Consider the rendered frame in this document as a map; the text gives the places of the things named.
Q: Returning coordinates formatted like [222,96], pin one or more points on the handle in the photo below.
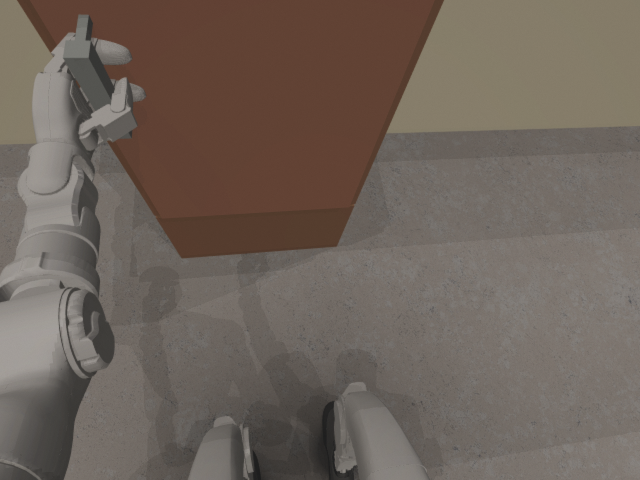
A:
[87,68]

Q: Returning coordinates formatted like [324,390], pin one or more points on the robot left hand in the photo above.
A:
[60,107]

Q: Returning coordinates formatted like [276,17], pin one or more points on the right robot foot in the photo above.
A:
[329,442]

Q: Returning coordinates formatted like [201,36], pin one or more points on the robot left upper arm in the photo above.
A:
[51,344]

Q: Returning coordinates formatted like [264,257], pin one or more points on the robot left forearm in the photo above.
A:
[59,244]

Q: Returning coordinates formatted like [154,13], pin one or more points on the cupboard door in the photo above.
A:
[252,106]

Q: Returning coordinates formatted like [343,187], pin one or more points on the left robot thigh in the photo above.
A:
[224,454]

